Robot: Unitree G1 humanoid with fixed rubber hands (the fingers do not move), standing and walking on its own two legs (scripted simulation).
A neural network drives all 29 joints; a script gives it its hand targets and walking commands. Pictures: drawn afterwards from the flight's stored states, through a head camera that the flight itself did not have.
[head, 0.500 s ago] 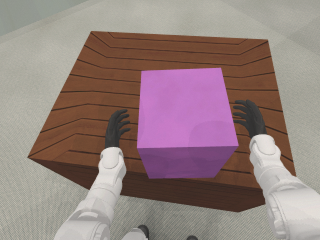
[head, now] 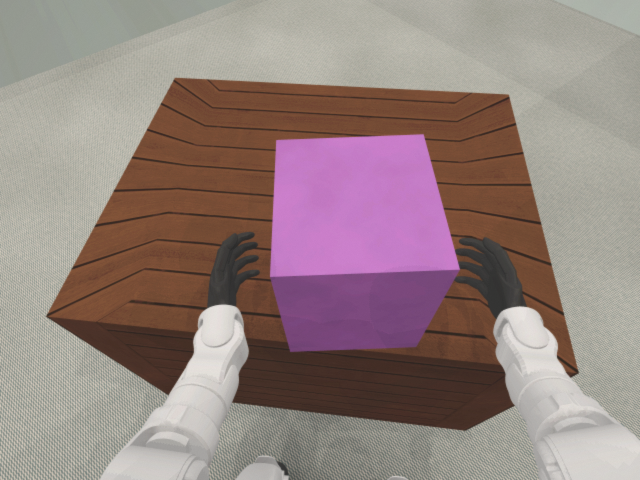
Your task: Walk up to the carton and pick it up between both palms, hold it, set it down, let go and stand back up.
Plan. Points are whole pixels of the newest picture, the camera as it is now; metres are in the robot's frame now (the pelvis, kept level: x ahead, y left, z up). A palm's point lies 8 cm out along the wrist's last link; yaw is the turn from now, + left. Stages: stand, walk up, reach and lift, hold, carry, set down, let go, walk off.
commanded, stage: set down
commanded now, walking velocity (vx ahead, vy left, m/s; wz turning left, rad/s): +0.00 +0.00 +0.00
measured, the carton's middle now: (351, 251) +0.43 +0.02 -0.03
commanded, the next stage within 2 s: none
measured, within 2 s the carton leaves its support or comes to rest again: neither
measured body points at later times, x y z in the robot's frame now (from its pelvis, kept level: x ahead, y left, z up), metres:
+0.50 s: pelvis +0.01 -0.01 +0.02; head +0.06 +0.00 +0.46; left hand +0.28 +0.18 -0.02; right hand +0.30 -0.23 -0.02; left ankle +0.05 +0.16 -0.71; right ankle +0.04 -0.10 -0.71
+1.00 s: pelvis +0.03 +0.00 +0.02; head +0.03 +0.00 +0.47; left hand +0.25 +0.19 -0.02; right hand +0.26 -0.24 -0.02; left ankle +0.05 +0.16 -0.71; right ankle +0.04 -0.10 -0.71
